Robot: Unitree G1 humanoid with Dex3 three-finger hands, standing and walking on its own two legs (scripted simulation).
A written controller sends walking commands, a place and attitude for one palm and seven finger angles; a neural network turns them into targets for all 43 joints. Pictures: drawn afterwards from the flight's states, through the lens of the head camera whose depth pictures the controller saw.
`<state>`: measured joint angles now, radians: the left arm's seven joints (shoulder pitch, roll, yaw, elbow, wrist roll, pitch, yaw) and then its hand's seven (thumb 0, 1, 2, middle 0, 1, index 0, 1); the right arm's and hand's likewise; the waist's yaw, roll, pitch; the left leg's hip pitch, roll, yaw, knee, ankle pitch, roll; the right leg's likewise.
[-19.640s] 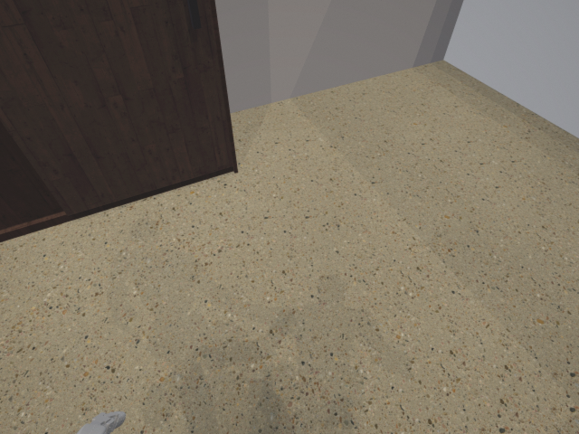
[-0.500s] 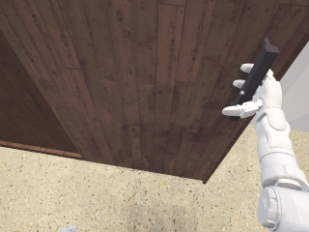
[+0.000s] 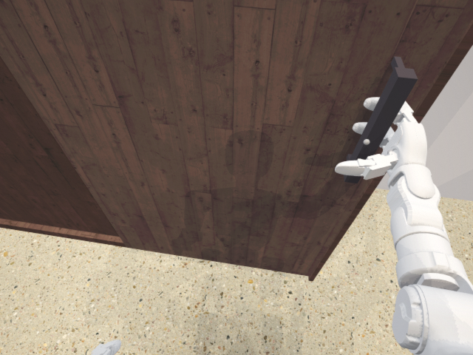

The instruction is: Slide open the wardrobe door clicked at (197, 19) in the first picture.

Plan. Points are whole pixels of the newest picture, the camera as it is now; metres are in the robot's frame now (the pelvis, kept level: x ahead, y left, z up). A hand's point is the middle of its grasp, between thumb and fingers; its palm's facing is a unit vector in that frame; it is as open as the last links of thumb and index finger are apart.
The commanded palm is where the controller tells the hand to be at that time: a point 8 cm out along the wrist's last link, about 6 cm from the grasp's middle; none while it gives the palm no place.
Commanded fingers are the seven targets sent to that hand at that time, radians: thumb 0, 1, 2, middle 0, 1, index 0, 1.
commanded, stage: grip the handle and tug to test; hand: right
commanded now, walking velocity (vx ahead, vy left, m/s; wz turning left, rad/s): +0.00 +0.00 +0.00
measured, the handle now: (371, 126) +0.50 -0.18 +0.13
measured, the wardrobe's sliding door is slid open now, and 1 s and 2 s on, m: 0.00 0.00 0.00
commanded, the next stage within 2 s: tug the door sideways, standing still in 1.30 s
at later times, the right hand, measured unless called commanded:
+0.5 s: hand (363, 139) +0.46 -0.15 +0.14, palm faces +0.04 +1.00 +0.01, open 6.4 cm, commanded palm +0.43 -0.21 +0.14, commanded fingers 0.00 -0.90 -0.90 0.45 1.40 0.45 1.40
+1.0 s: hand (363, 139) +0.46 -0.15 +0.14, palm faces +0.04 +1.00 +0.02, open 5.8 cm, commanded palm +0.41 -0.21 +0.14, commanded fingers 0.00 -0.90 -0.90 0.45 1.40 0.45 1.40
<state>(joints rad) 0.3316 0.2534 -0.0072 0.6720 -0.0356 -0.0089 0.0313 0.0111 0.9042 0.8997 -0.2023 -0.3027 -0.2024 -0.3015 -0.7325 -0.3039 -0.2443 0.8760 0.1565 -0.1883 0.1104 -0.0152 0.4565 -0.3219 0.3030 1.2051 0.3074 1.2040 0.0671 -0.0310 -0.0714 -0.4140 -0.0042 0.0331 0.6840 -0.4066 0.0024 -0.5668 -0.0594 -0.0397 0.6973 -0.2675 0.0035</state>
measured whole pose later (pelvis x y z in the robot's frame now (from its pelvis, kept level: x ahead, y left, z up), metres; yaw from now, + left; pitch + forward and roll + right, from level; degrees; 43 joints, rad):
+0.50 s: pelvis +0.00 +0.00 +0.00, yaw +0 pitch +8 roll +1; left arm 0.35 0.25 -0.01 0.69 -0.03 -0.01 0.03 0.01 0.90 0.90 -0.20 -0.30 -0.20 -0.30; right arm -0.76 -0.31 -0.26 0.91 0.15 -0.20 0.10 0.00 -0.55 -0.75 0.41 1.35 0.41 1.35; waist 0.08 -0.03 -0.07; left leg -0.43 -0.01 0.03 0.69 -0.41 0.00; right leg -0.58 -0.06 -0.04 0.70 -0.27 0.00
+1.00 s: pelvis +0.01 +0.00 +0.00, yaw +1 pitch +8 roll +0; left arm 0.33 0.25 0.00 0.64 -0.03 0.01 0.03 0.01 0.90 0.90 -0.20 -0.30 -0.20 -0.30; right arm -0.64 -0.30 -0.29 0.76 0.17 -0.14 0.11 0.01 -0.68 -0.79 0.38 1.40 0.39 1.40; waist 0.08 -0.03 -0.08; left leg -0.39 -0.01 0.01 0.66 -0.41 0.01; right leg -0.53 -0.07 -0.06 0.67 -0.28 0.01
